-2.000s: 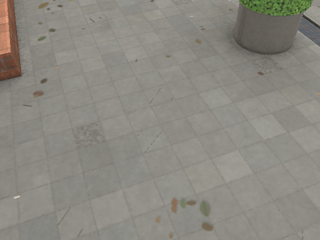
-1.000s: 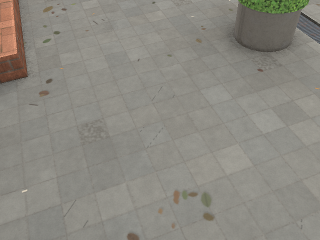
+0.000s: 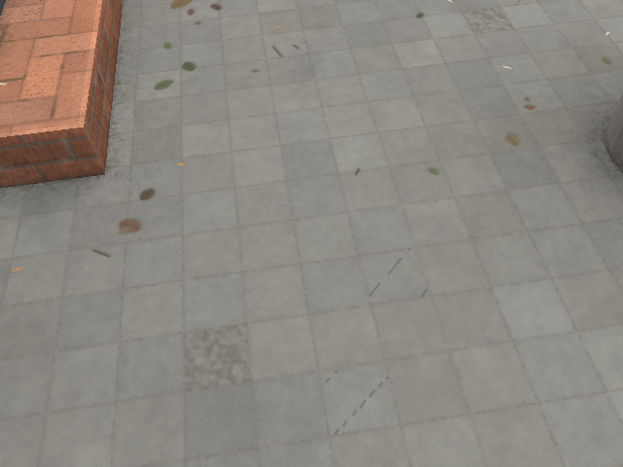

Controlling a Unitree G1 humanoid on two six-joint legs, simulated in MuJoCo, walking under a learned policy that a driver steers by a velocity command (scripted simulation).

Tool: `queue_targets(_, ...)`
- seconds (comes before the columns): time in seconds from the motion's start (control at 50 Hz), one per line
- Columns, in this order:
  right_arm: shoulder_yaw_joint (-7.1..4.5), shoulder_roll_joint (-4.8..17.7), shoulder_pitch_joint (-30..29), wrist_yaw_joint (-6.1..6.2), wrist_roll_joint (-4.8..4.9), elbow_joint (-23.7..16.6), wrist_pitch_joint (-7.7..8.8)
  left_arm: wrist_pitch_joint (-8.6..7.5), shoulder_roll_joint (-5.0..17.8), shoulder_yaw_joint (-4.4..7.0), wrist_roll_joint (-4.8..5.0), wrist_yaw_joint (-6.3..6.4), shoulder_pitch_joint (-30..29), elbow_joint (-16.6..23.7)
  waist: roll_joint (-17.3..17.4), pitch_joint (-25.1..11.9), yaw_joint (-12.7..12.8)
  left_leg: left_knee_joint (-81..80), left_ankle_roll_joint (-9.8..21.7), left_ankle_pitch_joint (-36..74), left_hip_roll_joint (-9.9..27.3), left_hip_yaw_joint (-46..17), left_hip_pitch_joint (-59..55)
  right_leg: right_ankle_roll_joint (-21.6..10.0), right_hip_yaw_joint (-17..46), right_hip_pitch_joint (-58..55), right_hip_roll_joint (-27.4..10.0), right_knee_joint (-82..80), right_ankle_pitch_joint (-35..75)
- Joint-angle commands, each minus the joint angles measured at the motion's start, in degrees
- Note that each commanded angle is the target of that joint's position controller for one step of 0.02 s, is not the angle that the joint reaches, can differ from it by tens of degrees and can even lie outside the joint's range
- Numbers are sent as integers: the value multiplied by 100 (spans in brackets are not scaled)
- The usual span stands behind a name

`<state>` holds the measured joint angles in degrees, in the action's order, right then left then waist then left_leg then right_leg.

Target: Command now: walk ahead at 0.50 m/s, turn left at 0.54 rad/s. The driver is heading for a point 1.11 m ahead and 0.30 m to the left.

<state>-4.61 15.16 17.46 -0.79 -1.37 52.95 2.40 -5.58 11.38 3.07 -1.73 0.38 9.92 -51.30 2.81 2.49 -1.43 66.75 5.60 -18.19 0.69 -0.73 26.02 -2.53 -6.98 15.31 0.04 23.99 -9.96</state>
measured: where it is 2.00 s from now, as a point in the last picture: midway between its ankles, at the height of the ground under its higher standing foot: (182, 272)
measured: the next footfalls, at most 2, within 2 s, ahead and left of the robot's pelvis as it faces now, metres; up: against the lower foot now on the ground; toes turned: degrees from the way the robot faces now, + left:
left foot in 0.36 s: +0.31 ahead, +0.14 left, +0.00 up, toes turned +18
right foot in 0.94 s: +0.68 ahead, +0.13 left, +0.00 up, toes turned +22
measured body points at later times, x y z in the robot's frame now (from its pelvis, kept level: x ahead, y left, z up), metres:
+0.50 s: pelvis +0.25 +0.08 -0.01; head +0.28 +0.11 +0.44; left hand +0.24 +0.35 -0.15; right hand +0.44 -0.14 -0.13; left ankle +0.28 +0.13 -0.74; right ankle +0.21 -0.09 -0.64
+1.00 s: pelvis +0.53 +0.15 -0.02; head +0.56 +0.16 +0.43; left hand +0.59 +0.45 -0.12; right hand +0.62 -0.10 -0.16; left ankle +0.31 +0.15 -0.67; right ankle +0.65 +0.12 -0.74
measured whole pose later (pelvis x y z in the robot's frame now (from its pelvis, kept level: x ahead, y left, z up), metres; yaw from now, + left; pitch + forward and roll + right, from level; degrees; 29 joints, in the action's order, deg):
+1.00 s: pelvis +0.53 +0.15 -0.02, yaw +25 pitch +1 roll +0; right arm -2.3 14.4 24.5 0.5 -0.7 52.8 3.8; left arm -3.6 13.8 2.0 -1.8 -0.7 5.9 -43.6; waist 0.8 3.0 -2.5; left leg 55.6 5.5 -24.5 -6.8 -4.3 6.9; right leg -5.2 -5.1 24.6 2.1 32.8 -8.9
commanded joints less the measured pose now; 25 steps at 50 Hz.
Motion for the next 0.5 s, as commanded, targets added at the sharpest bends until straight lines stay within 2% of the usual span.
queue_targets(0.02,3,-105,275,-124,-67,-318,-143,-159,394,80,82,4,686,-16,-814,-244,8,155,-62,363,384,-189,997,-546,1223,-894,-1570,-1327,1046)
queue_targets(0.1,35,-55,-563,-223,-70,-678,-203,-194,500,104,46,-13,920,-85,-722,-2,55,-470,-191,1108,495,-54,1527,-596,504,-937,-1529,-1483,1485)
queue_targets(0.16,107,-92,-1233,-306,-55,-940,-176,-191,599,109,52,-9,974,-91,-739,161,147,-1693,-214,1690,462,201,1226,-539,-2,-879,-1429,-1545,1535)
queue_targets(0.2,139,-74,-1669,-343,-59,-1125,-167,-181,790,155,46,20,1102,-105,-740,239,270,-2316,-145,1706,417,466,989,-498,-204,-1039,-1513,-1602,1573)
queue_targets(0.24,134,-11,-1883,-359,-79,-1239,-165,-128,885,182,50,50,1308,-170,-744,292,340,-2699,-26,1425,339,643,891,-461,-360,-1428,-1612,-1477,1845)
queue_targets(0.26,122,22,-1939,-358,-95,-1282,-161,-82,917,191,47,67,1398,-205,-753,298,354,-2842,54,1216,269,726,845,-438,-447,-1644,-1654,-1321,2166)
queue_targets(0.3,79,104,-1780,-322,-126,-1287,-160,13,1054,221,35,97,1456,-240,-857,134,252,-3054,255,664,-46,936,427,-366,-678,-1977,-1679,-627,3761)
queue_targets(0.32,34,180,-1439,-294,-132,-1214,-147,74,1154,245,31,104,1464,-247,-904,-93,102,-3152,375,400,-269,1016,19,-341,-765,-2087,-1674,30,4523)
queue_targets(0.34,-34,281,-793,-255,-133,-1033,-103,146,1226,259,40,100,1440,-225,-844,-478,-168,-3413,512,354,-524,1045,-716,-302,-848,-1993,-1628,1037,4728)
queue_targets(0.36,-154,508,158,-174,-187,-724,-49,189,1203,242,39,83,1408,-144,-529,-1046,-572,-3753,699,449,-532,746,-2086,-130,-947,-1250,-1502,2462,3852)
queue_targets(0.38,-326,1158,578,-83,-242,-713,-28,179,691,120,130,17,1516,224,532,-1685,-557,-3990,1233,-466,1078,-1599,-3860,155,-943,864,-1031,4427,674)
queue_targets(0.4,-389,1512,519,-38,-44,-866,-88,110,784,164,88,-69,1161,587,881,-2021,-421,-4957,1737,-31,1981,-4270,-4392,376,89,2324,-41,5691,-2202)
queue_targets(0.42,-356,1380,476,4,-12,-798,-147,77,943,188,71,-95,427,750,100,-1321,-526,-5076,1547,515,1777,-3449,-4089,310,688,2980,-350,5758,-1640)
queue_targets(0.44,-282,1100,207,45,35,-763,-132,14,801,123,123,-105,413,757,-67,-719,-300,-5061,1390,1216,1628,-2660,-3332,258,693,2902,-574,5344,-1068)
queue_targets(0.46,-214,847,-80,58,57,-799,-93,10,766,119,91,-90,558,650,-294,-427,-28,-5123,1149,1865,1297,-2125,-2654,243,740,2493,-746,4795,-840)
queue_targets(0.48,-159,694,-277,74,114,-823,-50,97,770,124,-26,-84,674,631,-256,-323,191,-5188,1037,2285,1028,-1763,-2186,292,780,2127,-813,4513,-811)
queue_targets(0.5,-119,596,-374,69,135,-868,1,208,751,118,-103,-95,820,588,-177,-398,301,-5241,1000,2527,869,-1551,-1945,344,797,1827,-840,4353,-781)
